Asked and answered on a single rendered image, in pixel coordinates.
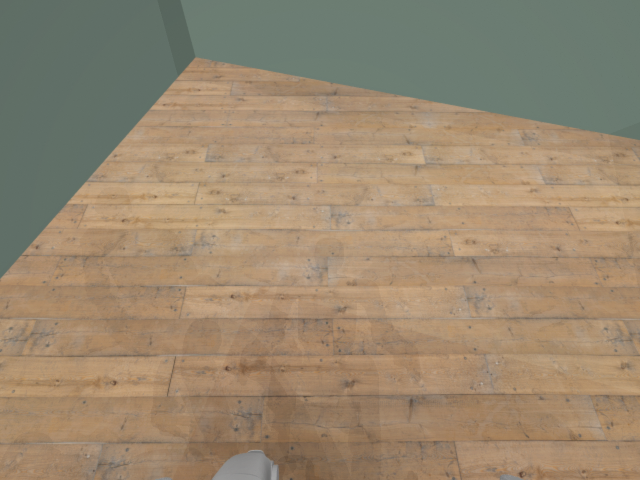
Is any robot left thigh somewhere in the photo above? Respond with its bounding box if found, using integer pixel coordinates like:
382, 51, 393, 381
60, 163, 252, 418
212, 453, 279, 480

